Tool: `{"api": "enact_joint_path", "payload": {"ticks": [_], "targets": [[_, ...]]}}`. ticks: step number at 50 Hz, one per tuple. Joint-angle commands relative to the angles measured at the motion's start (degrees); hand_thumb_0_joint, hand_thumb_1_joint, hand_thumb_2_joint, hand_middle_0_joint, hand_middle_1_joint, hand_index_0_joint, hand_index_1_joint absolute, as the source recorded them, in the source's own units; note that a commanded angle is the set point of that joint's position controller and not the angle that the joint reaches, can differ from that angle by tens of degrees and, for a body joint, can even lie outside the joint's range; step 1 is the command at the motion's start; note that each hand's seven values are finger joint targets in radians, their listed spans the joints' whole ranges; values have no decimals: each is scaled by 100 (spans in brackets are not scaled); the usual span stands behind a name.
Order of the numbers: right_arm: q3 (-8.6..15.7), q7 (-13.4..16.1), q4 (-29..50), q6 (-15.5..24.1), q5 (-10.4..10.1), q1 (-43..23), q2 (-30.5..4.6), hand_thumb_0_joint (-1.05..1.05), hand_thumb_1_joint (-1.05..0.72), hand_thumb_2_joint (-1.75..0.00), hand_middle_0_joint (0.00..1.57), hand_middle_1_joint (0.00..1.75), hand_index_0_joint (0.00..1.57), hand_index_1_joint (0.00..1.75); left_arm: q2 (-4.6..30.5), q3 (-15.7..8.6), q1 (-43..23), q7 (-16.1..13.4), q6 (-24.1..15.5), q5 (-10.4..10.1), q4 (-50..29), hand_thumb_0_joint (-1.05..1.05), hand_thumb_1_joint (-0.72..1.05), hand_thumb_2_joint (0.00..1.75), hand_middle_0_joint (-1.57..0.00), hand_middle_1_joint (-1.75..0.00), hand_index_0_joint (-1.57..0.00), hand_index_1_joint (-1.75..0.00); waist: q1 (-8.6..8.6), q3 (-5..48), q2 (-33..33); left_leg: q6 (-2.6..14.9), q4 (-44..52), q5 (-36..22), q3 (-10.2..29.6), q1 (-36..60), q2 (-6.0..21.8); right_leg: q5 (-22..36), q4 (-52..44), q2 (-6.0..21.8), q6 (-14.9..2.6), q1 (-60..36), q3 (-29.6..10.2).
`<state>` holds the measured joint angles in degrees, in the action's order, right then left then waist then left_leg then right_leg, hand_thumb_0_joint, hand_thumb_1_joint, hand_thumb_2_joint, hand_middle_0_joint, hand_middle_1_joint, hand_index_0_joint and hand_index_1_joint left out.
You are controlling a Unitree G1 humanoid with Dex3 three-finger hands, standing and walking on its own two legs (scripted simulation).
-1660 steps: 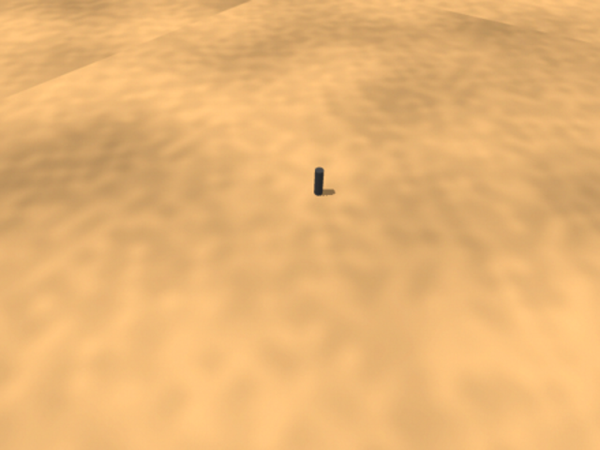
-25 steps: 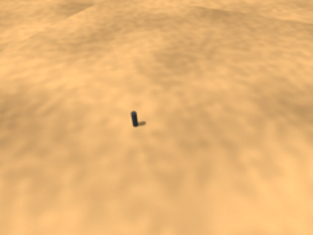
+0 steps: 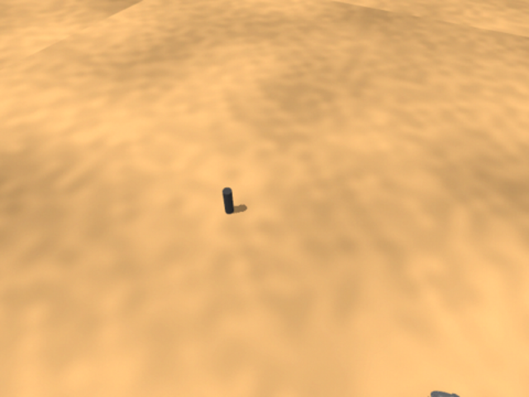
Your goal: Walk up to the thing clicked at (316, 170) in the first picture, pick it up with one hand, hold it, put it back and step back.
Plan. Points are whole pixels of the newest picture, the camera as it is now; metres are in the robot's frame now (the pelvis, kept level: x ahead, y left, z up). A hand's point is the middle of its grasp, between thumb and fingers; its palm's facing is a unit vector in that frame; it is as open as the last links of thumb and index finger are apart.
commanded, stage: step back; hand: left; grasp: from the side
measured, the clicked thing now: (228, 201) +1.01 +0.21 -0.70
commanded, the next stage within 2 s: stand in 0.10 s
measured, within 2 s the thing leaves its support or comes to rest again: neither
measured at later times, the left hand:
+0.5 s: hand out of the picture +0.08 +0.24 -0.14, palm faces -0.03 -0.94 -0.33, open 7.4 cm
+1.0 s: hand out of the picture +0.06 +0.25 -0.14, palm faces -0.02 -0.94 -0.34, open 7.4 cm
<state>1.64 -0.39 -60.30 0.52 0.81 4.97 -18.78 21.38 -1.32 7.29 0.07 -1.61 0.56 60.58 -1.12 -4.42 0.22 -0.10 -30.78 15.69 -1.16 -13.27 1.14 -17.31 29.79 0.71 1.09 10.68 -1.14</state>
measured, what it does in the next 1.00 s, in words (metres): stands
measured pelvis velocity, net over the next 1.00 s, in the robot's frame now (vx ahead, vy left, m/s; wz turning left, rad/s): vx -0.01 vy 0.00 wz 0.01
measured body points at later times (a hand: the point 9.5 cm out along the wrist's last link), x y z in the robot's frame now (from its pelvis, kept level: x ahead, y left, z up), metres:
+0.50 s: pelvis -0.01 +0.00 +0.01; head +0.01 +0.00 +0.46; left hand +0.08 +0.29 -0.12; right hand +0.08 -0.30 -0.12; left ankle +0.01 +0.12 -0.73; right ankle -0.01 -0.13 -0.73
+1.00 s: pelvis -0.01 +0.00 +0.01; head +0.00 -0.01 +0.46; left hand +0.06 +0.30 -0.12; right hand +0.07 -0.30 -0.12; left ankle +0.01 +0.12 -0.73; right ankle -0.01 -0.13 -0.73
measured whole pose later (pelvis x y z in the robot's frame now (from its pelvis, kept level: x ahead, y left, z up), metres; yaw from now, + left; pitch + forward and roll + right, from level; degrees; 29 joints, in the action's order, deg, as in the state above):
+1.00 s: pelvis -0.01 +0.00 +0.01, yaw +1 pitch -2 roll +0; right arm 0.1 -0.6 -66.3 0.6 0.3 5.2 -19.9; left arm 20.0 0.3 5.8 0.5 -0.8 0.6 65.8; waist 0.1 -2.8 -0.3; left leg -0.5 -18.0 8.2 -0.6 -7.9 0.7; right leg -10.7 18.1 1.1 1.1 5.6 -0.4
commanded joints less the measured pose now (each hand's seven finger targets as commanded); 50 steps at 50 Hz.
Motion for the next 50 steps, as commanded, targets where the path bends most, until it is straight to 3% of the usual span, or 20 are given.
{"api": "enact_joint_path", "payload": {"ticks": [1, 4, 5, 9, 17, 21, 29, 40, 45, 50], "targets": [[290, 107, 283, 142, -35, -216, -1282, 0, -90, -90, 20, 30, 20, 30, 1245, -284, -175, -126, -131, -29, -315, 0, 90, 90, -20, -30, -20, -30, 63, 1069, 27, 274, 248, -2491, 352, 617, 576, 2706, -272, 571, -363, -479, -418], [293, 102, 238, 108, -16, -416, -1260, 0, -90, -90, 20, 30, 20, 30, 1205, -253, -302, -126, -89, -13, -298, 0, 90, 90, -20, -30, -20, -30, 39, 834, -8, 255, 525, -1833, 396, 533, 588, 2121, -433, 572, -348, -310, -450], [200, 88, 162, 135, -68, -332, -1276, 0, -90, -90, 20, 30, 20, 30, 982, -134, -400, -97, -65, -55, -182, 0, 90, 90, -20, -30, -20, -30, 136, 785, 20, 264, 862, -1961, 653, 629, 675, 2054, -627, 555, -249, -311, -426], [183, 74, 34, 179, -57, -424, -1308, 0, -90, -90, 20, 30, 20, 30, 1033, -121, -482, -96, -51, -56, -104, 0, 90, 90, -20, -30, -20, -30, 116, 864, -58, 202, 995, -2478, 607, 967, 703, 2169, -868, 574, -183, -475, -372], [154, 47, -111, 190, -47, -560, -1309, 0, -90, -90, 20, 30, 20, 30, 1015, -104, -556, -52, -44, -29, 91, 0, 90, 90, -20, -30, -20, -30, 79, 653, -166, 109, 1538, -1293, 592, 754, 652, 1292, -1316, 611, -156, -558, -386], [146, 41, -162, 195, -47, -513, -1271, 0, -90, -90, 20, 30, 20, 30, 1066, -105, -635, -48, -81, -7, 110, 0, 90, 90, -20, -30, -20, -30, 124, 794, -16, 104, 1478, -1469, 550, 903, 645, 1469, -1395, 681, -177, -572, -419], [136, 23, -277, 155, -31, -382, -1307, 0, -90, -90, 20, 30, 20, 30, 1077, -93, -525, -36, -66, -6, 188, 0, 90, 90, -20, -30, -20, -30, 133, 514, -39, 66, 1674, -514, 631, 630, 597, 631, -1582, 640, -182, -326, -446], [82, 48, -302, 172, -43, -195, -1351, 0, -90, -90, 20, 30, 20, 30, 1075, -80, -355, -37, -68, -26, 190, 0, 90, 90, -20, -30, -20, -30, 145, 784, -10, 110, 1447, -1495, 581, 844, 656, 1555, -1434, 687, -198, -549, -424], [52, 50, -293, 150, -44, -209, -1347, 0, -90, -90, 20, 30, 20, 30, 1095, -86, -325, -39, -32, -24, 210, 0, 90, 90, -20, -30, -20, -30, 131, 532, -37, 93, 1568, -848, 624, 747, 634, 996, -1534, 655, -195, -321, -407], [35, 46, -260, 150, -44, -189, -1350, 0, -90, -90, 20, 30, 20, 30, 1079, -75, -321, -34, -41, -20, 203, 0, 90, 90, -20, -30, -20, -30, 126, 547, -9, 104, 1531, -1098, 628, 695, 650, 1123, -1506, 686, -190, -385, -412]]}}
